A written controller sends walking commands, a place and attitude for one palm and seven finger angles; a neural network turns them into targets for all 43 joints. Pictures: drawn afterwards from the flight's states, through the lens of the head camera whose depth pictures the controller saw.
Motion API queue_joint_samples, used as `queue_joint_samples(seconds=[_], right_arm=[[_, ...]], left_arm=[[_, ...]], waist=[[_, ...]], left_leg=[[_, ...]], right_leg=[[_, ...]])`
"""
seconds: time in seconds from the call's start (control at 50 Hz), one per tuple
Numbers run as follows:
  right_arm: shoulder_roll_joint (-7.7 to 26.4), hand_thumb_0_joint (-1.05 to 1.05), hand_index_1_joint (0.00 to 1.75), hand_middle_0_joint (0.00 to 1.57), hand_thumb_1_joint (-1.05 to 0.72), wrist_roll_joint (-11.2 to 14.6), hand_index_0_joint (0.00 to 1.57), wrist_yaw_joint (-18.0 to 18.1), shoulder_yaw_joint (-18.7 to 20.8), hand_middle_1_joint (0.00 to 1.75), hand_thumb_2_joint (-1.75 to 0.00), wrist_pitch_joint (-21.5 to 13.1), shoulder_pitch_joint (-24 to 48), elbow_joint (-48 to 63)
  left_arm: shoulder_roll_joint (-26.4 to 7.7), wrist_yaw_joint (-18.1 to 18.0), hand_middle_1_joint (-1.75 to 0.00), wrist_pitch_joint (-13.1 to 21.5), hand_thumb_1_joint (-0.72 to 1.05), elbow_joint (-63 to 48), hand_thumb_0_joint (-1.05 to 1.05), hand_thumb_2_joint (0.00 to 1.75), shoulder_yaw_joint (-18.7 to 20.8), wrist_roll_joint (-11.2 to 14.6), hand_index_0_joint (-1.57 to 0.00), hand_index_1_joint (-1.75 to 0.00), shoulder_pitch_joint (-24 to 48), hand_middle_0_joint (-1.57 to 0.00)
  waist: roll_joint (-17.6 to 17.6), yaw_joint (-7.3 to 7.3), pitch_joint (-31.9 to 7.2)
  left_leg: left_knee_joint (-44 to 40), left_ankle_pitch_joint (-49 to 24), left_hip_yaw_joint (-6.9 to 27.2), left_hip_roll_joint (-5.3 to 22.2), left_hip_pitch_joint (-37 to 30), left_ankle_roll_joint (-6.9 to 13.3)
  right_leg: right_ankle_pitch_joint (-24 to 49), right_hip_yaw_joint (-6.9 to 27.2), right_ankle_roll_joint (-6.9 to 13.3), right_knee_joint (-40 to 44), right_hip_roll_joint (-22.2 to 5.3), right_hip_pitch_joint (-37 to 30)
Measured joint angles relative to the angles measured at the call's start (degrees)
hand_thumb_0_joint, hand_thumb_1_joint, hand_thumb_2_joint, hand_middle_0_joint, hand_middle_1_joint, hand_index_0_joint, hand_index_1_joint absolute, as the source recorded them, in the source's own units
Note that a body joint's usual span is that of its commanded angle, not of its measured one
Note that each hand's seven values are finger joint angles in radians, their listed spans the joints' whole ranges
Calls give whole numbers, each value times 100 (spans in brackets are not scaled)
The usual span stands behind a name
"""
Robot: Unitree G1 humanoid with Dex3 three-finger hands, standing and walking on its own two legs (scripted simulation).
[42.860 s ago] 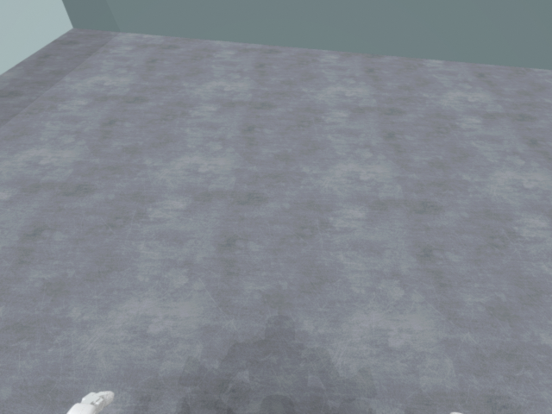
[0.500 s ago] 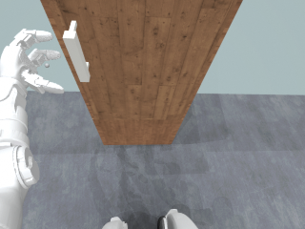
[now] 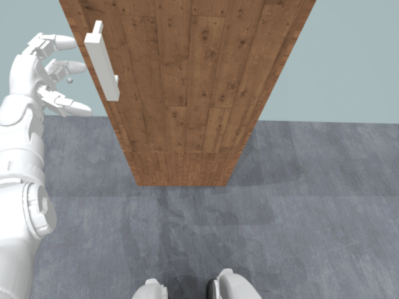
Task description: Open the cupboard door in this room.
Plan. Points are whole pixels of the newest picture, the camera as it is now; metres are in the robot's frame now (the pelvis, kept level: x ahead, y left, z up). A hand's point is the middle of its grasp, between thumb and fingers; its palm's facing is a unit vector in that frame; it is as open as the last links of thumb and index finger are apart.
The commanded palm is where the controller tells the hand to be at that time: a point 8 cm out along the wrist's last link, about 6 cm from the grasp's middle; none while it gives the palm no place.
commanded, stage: move the hooked fingers beside the handle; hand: left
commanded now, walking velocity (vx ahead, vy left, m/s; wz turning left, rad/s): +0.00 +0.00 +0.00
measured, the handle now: (106, 63) +0.56 +0.15 +0.10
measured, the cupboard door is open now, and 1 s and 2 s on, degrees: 0 0 0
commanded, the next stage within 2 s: slide the fingers in behind the handle in 0.54 s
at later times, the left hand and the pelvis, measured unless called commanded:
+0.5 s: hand (62, 80) +0.51 +0.22 +0.11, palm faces -0.07 -1.00 -0.01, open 14.0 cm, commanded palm +0.49 +0.26 +0.10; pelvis +0.01 +0.00 +0.00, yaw -1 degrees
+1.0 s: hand (81, 83) +0.51 +0.19 +0.10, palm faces -0.07 -1.00 +0.01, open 14.0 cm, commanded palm +0.49 +0.24 +0.10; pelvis +0.01 +0.01 +0.00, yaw -1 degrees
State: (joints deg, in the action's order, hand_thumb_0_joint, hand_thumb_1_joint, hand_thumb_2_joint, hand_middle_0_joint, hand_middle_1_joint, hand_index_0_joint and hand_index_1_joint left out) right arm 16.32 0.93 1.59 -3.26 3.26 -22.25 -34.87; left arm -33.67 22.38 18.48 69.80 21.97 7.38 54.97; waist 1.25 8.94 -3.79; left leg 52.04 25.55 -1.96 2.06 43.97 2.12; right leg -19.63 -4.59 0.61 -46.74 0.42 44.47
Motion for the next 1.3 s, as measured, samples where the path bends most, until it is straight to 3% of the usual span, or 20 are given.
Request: queue_joint_samples(seconds=[0.2,0.4,0.58,0.72,0.86,1.3], right_arm=[[98,0,30,20,-90,-23,21,23,9,30,-89,-9,-217,46],[62,0,30,20,-90,13,21,10,15,30,-89,130,-371,70],[28,0,30,20,-90,-7,21,-14,38,30,-89,99,-182,35],[13,0,30,20,-90,-26,21,-36,63,30,-89,60,-9,118],[-47,0,30,20,-90,-26,21,-98,70,30,-89,68,-24,90],[-22,0,30,20,-90,-51,21,-99,97,30,-89,-24,-190,-40]], left_arm=[[-319,55,-120,-68,-50,145,-2,30,320,-140,-30,-120,132,-30],[-445,252,-120,-135,-50,-21,-2,30,401,-6,-30,-120,-187,-30],[-118,293,-120,-59,-50,-203,-2,30,192,159,-30,-120,-296,-30],[65,75,-120,-63,-50,-242,-2,30,84,41,-30,-120,-274,-30],[341,-72,-120,1,-50,-431,-2,30,-51,115,-30,-120,-375,-30],[499,-464,-120,51,-50,-282,-2,30,-140,-19,-30,-120,-183,-30]], waist=[[-23,207,-1],[5,145,-51],[-11,12,-114],[8,6,-123],[38,-60,-168],[55,37,-70]], left_leg=[[43,-9,-65,69,199,-18],[-48,11,-81,104,72,-19],[-48,43,-41,53,4,7],[19,83,-34,20,26,30],[10,105,-52,7,-39,41],[17,33,-51,9,22,-1]], right_leg=[[45,65,26,-42,68,239],[57,87,23,86,112,108],[12,53,-10,100,65,10],[-32,49,-39,34,32,24],[-58,70,-56,24,20,-29],[-26,74,-1,-54,23,68]])
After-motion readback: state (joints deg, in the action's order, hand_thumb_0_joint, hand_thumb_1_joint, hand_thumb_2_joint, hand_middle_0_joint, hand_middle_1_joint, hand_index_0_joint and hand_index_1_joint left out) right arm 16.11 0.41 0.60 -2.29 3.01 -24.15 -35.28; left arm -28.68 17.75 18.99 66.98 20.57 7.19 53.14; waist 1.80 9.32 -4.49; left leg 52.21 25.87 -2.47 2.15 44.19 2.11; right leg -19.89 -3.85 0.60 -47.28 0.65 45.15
